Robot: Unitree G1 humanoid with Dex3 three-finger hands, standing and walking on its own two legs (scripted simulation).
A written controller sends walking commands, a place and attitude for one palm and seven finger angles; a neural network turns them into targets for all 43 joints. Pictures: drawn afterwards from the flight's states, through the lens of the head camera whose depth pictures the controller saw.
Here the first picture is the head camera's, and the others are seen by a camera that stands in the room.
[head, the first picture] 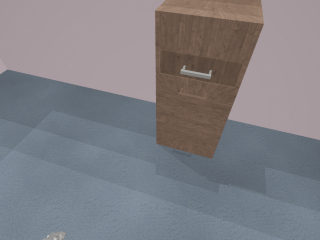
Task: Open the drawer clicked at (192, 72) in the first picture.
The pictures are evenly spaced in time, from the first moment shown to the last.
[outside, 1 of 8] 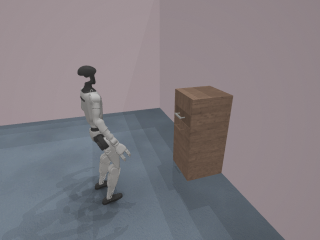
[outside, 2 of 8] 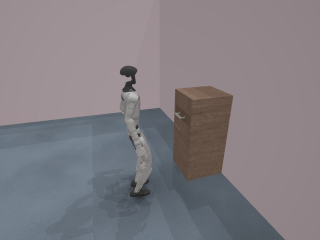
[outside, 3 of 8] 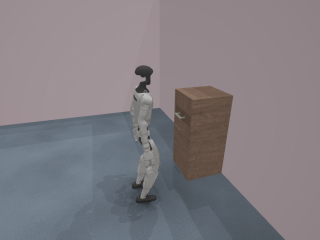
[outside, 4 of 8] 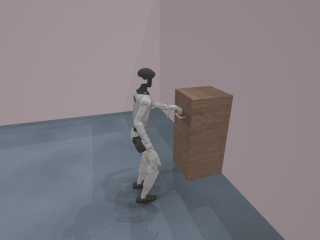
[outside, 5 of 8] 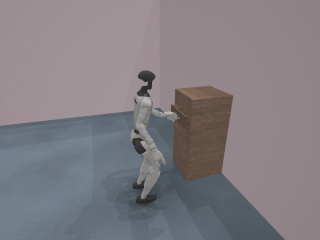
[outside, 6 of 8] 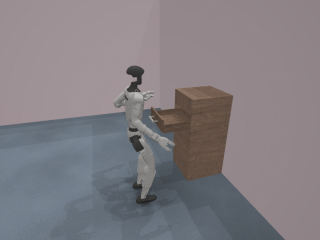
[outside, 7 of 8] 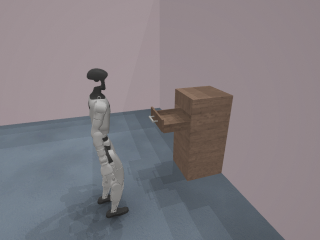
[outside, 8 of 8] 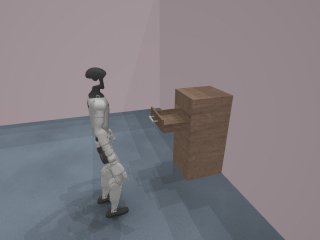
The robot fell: no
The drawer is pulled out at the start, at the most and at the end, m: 0.00 0.30 0.30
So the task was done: yes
